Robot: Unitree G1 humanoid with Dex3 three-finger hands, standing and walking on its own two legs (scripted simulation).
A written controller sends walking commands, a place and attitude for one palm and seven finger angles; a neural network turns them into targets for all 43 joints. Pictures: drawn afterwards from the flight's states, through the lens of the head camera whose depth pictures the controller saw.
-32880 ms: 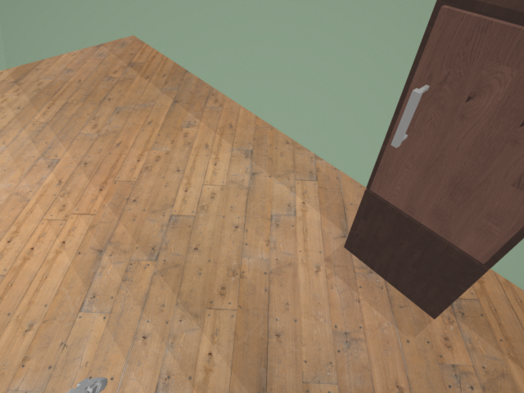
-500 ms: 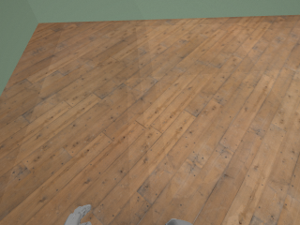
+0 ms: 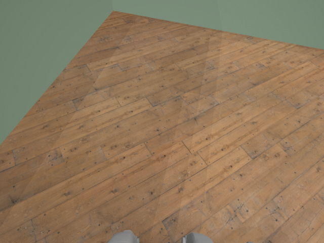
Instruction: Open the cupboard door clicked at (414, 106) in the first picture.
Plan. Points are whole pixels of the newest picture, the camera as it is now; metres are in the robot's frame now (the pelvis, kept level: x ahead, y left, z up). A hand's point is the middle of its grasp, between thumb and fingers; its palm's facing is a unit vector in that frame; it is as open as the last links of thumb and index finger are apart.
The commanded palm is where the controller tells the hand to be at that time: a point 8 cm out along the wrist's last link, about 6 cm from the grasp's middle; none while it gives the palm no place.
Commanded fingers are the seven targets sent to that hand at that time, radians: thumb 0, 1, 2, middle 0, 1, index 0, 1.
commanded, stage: turn to face it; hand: left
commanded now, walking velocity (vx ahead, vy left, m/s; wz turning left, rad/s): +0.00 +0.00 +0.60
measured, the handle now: out of the picture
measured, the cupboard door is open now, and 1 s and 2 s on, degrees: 44 44 44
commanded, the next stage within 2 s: none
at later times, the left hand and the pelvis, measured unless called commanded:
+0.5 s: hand out of the picture +0.03 +0.11 -0.13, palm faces +0.30 -0.91 -0.28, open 7.3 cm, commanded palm none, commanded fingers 0.00 0.90 0.90 -0.20 -0.30 -0.20 -0.30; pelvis +0.02 -0.09 +0.02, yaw +19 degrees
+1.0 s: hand out of the picture +0.00 +0.13 -0.14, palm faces +0.57 -0.77 -0.29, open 7.3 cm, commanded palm none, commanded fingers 0.00 0.90 0.90 -0.20 -0.30 -0.20 -0.30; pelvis +0.04 -0.11 +0.01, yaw +35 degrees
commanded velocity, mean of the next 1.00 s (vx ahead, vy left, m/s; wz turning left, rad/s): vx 0.00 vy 0.00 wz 0.60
